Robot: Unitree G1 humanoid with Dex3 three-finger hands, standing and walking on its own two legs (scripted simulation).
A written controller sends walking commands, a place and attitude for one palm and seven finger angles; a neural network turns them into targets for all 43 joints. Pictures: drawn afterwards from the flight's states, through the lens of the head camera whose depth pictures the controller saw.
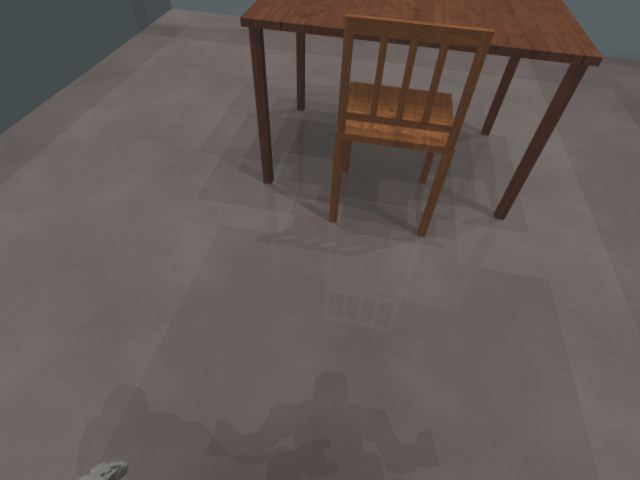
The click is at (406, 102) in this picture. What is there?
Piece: chair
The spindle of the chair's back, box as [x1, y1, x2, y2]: [396, 41, 418, 119]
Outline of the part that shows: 418,41 411,41 396,118 401,119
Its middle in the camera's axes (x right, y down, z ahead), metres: +0.27 -0.50 +1.23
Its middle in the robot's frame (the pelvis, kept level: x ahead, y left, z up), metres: +1.26 -0.22 -0.09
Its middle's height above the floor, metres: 0.68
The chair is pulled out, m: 0.00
